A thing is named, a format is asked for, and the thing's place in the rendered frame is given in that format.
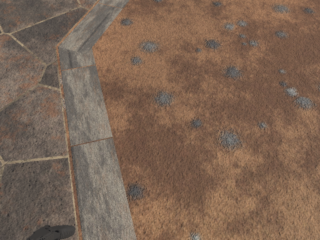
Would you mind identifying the left robot hand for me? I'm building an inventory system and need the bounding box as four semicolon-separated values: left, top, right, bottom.
26;225;76;240

